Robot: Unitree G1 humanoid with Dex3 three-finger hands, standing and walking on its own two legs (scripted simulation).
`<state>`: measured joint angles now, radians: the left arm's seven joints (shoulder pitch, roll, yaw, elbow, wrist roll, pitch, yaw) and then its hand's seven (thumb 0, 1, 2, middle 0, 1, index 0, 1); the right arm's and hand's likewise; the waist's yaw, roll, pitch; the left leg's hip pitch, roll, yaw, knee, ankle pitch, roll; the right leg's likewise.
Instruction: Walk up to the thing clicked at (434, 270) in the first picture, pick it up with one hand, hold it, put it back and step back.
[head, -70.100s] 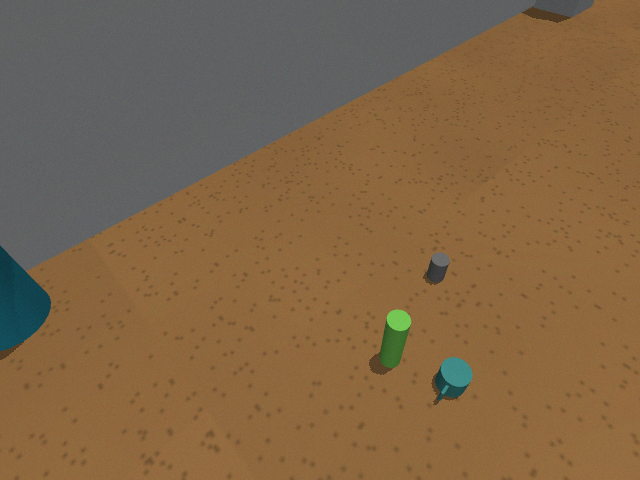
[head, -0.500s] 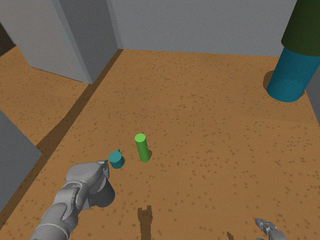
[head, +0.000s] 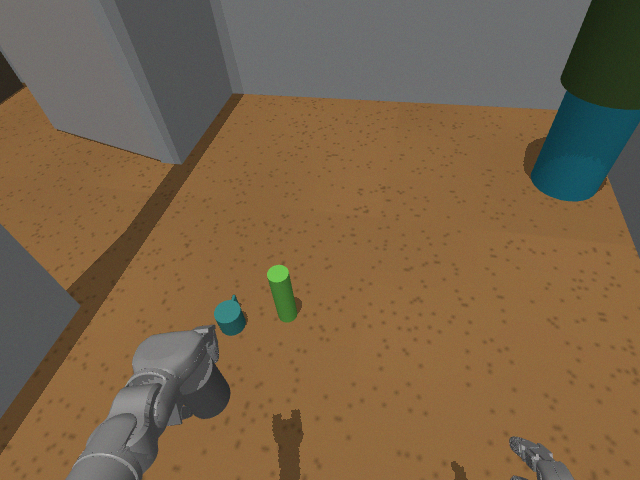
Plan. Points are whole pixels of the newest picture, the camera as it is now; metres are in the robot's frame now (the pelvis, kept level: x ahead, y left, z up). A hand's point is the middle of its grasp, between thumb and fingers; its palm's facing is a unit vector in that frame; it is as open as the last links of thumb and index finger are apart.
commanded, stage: crouch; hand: left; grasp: from above
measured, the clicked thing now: (199, 384) +0.30 +0.21 -0.09
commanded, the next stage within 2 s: lower in 1.68 s
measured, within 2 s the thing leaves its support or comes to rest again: neither
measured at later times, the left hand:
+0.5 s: hand (233, 402) +0.34 +0.21 -0.28, palm faces -0.41 +0.05 -0.91, open 9.9 cm
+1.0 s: hand (258, 418) +0.37 +0.20 -0.48, palm faces -0.45 +0.01 -0.89, open 9.9 cm
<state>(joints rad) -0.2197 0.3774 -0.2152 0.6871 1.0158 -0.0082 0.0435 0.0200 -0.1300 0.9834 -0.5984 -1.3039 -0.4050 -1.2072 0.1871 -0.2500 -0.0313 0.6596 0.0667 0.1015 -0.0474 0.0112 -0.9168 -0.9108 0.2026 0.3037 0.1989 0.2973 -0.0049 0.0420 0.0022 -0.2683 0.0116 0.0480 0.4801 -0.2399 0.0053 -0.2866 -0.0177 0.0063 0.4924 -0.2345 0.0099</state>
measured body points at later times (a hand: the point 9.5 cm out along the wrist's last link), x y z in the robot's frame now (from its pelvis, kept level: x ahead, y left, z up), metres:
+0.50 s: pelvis -0.05 +0.00 -0.15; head +0.10 +0.01 +0.27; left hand +0.35 +0.20 -0.23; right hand +0.01 -0.29 -0.28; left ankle +0.01 +0.12 -0.74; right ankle +0.01 -0.13 -0.74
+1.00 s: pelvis -0.07 +0.00 -0.31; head +0.15 +0.02 +0.09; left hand +0.38 +0.19 -0.42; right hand +0.00 -0.28 -0.43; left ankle +0.00 +0.12 -0.74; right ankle +0.01 -0.13 -0.74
